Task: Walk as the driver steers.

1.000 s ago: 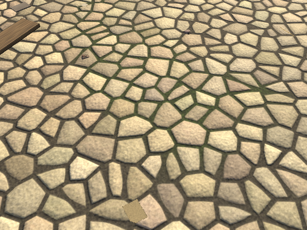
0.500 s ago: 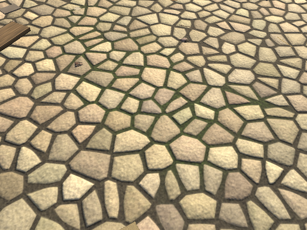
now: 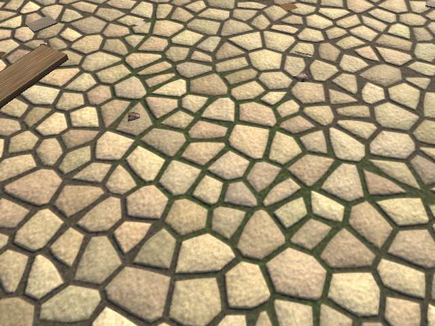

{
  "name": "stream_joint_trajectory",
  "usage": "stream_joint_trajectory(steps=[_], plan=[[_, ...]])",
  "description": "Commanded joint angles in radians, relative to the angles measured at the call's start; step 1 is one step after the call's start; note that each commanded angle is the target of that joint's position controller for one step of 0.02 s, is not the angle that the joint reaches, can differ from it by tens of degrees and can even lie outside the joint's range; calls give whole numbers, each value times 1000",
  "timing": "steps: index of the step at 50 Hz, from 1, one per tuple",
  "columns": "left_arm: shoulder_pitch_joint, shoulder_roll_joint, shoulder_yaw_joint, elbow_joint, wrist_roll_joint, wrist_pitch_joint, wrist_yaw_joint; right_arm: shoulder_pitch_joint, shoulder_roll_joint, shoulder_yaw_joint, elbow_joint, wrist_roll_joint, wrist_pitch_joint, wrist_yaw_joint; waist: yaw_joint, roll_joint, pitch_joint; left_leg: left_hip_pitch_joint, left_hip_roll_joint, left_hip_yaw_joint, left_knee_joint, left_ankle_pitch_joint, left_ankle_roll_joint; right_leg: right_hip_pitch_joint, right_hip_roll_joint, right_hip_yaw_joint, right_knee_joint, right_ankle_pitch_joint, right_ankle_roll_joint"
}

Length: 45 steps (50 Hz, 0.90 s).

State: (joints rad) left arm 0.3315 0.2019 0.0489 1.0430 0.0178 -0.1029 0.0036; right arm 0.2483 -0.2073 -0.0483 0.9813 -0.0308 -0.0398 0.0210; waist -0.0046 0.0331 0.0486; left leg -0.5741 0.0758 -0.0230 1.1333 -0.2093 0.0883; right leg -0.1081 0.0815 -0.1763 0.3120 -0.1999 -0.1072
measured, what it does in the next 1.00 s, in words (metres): walks ahead: left foot, then right foot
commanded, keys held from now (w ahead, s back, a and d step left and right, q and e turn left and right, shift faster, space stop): w+q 0.48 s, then w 0.14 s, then w+e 0.28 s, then e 0.10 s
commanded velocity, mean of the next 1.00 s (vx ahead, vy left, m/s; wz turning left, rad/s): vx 0.49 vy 0.00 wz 0.24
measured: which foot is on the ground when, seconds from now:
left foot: up 0.00-0.28, down 0.30-0.84, up 0.86-1.00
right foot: down 0.00-0.32, up 0.34-0.84, down 0.86-1.00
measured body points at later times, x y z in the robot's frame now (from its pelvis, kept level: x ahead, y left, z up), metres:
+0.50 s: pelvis +0.28 +0.06 +0.00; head +0.31 +0.07 +0.44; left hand +0.32 +0.33 -0.13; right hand +0.39 -0.19 -0.14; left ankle +0.28 +0.08 -0.74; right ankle +0.32 -0.10 -0.66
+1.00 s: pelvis +0.57 +0.08 -0.01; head +0.60 +0.09 +0.44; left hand +0.58 +0.36 -0.14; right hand +0.70 -0.15 -0.15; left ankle +0.45 +0.17 -0.64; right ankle +0.63 +0.05 -0.74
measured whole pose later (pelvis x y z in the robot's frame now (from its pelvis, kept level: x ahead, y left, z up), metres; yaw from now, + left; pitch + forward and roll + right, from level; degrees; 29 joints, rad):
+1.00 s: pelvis +0.57 +0.08 -0.01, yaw +13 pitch +0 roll +0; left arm 0.25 0.26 0.06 0.89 0.01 -0.05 -0.02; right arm 0.26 -0.24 -0.03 0.88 -0.03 -0.08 0.00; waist 0.00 0.02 0.07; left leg -0.39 -0.02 -0.02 1.22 -0.34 0.04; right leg -0.29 0.12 -0.04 0.44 -0.15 -0.12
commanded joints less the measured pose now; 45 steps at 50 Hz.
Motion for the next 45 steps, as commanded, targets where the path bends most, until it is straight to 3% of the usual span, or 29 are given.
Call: stream_joint_trajectory(steps=[1, 5, 9, 12, 14, 15, 16, 17, 18, 19, 20, 21, 22, 24, 26, 30, 36, 38, 39, 41, 42, 43, 44, 45], plan=[[40, 76, 6, -37, 0, -22, 6, -3, -24, -6, -48, 3, 14, 13, -16, -68, 59, -89, 29, 4, -58, 117, -11, -43, -286, 143, -206, 246, -36], [93, 72, -4, -29, -5, -22, 15, -159, -2, 9, -109, 11, 5, 24, 17, -79, 68, -70, -4, 89, -315, 240, -19, 9, -256, 31, -177, 446, 2], [168, 97, -3, -5, -2, -11, 33, -262, -6, 16, -158, 6, 3, 27, 46, -89, 66, -42, -47, 171, -483, 214, 11, 161, -295, -18, -120, 645, 9], [155, 134, 6, -7, 2, 3, 50, -180, -40, -1, -145, -1, 6, 20, -8, -136, 1, 77, -127, 213, -503, 71, 70, 252, -325, -60, 62, 1038, 20], [124, 163, 17, -27, 10, 20, 50, -12, -87, -25, -97, -4, 3, 15, -83, -158, -91, 258, -174, 199, -549, -16, 126, 232, -343, -64, 332, 1065, 8], [97, 172, 21, -45, 6, 24, 40, 113, -123, -46, -61, -14, -3, 9, -151, -124, -147, 441, -170, 151, -651, 2, 162, 125, -329, -77, 561, 885, 17], [93, 125, 14, -82, 6, 21, 29, 185, -210, -74, -52, -21, -3, -3, -165, 6, -225, 659, 52, -130, -666, -52, 227, -118, -265, -76, 881, 314, 37], [94, 70, 8, -165, -16, 14, 8, 145, -284, -91, -79, -12, 8, -1, -90, 193, -278, 881, 288, -720, -799, -6, 414, -542, -24, 56, 1207, -374, 84], [-34, 129, 17, -187, -1, 0, 3, 138, -247, -83, -70, 14, 16, -6, -110, -3, -188, 822, 254, -629, -857, -30, 367, -662, -102, 219, 1182, -260, 68], [-67, 126, 14, -210, -12, -15, -2, 83, -208, -73, -74, 19, 14, -13, -76, -26, -91, 703, 232, -512, -883, 27, 319, -662, -141, 218, 1095, -159, 64], [-51, 125, 16, -195, -11, -18, 1, 42, -163, -61, -77, 16, 8, -14, -24, -108, -28, 587, 185, -420, -900, 167, 269, -602, -172, 212, 1003, -117, 70], [-39, 116, 16, -190, 8, 0, 3, 7, -139, -52, -87, 24, 1, -18, 11, -132, -17, 515, 125, -331, -909, 252, 226, -539, -189, 212, 949, -100, 82], [-6, 100, 12, -192, 24, 21, 0, 1, -138, -48, -91, 28, -11, -21, 34, -79, -31, 458, 109, -293, -911, 349, 231, -475, -196, 212, 907, -104, 102], [-30, 93, 13, -211, 34, 52, -6, 37, -149, -47, -80, 37, -32, -21, 44, -63, -29, 425, 65, -241, -909, 454, 223, -466, -198, 195, 840, -105, 134], [-90, 90, 11, -236, 32, 63, -16, 79, -168, -49, -73, 33, -38, -23, 29, -35, -20, 424, 30, -193, -923, 494, 189, -499, -199, 165, 751, -21, 149], [-240, 91, 5, -288, 24, 69, -26, 185, -149, -38, -50, 32, -36, -20, -35, 15, -12, 510, 10, -165, -928, 561, 104, -561, -188, 138, 569, 144, 139], [-406, 89, -13, -343, 5, 59, -35, 251, -149, -22, -28, 11, -44, -32, -94, 40, 25, 682, 58, -119, -947, 606, 76, -573, -143, 90, 335, 208, 74], [-391, 99, -12, -348, 1, 53, -37, 233, -159, -19, -24, 1, -48, -39, -66, 50, 31, 711, 89, -87, -927, 710, 68, -509, -116, 87, 274, 155, 33], [-347, 111, -7, -335, -1, 51, -34, 208, -166, -19, -25, -2, -51, -44, -36, 52, 15, 714, 95, -64, -886, 850, 58, -436, -87, 79, 258, 113, 11], [-158, 149, 12, -274, -2, 46, -20, 182, -187, -22, -25, -13, -50, -52, 49, 59, -76, 741, 99, -24, -671, 1086, 41, -254, -17, 73, 236, 26, -31], [-8, 158, 22, -223, 3, 39, -14, 160, -198, -24, -30, -8, -45, -52, 122, 38, -144, 689, 78, 6, -481, 1037, 32, -84, -9, 79, 161, 72, -54], [146, 212, 39, -187, 24, 36, -3, 155, -178, -15, -56, 0, -49, -50, 177, -31, -238, 498, 41, 36, -207, 741, 20, 156, -163, 268, 157, 23, -109], [171, 316, 68, -180, 36, 41, -7, 269, -90, -1, -74, 30, -52, -32, 95, -276, -316, 85, -175, 76, 208, -91, -43, 425, -436, 816, 89, 24, -300], [79, 255, 60, -183, -14, 53, -23, 208, -166, -12, -82, -3, -59, -30, 75, -154, -276, -47, -153, -50, 283, -236, -23, 374, -424, 952, -29, -57, -302]])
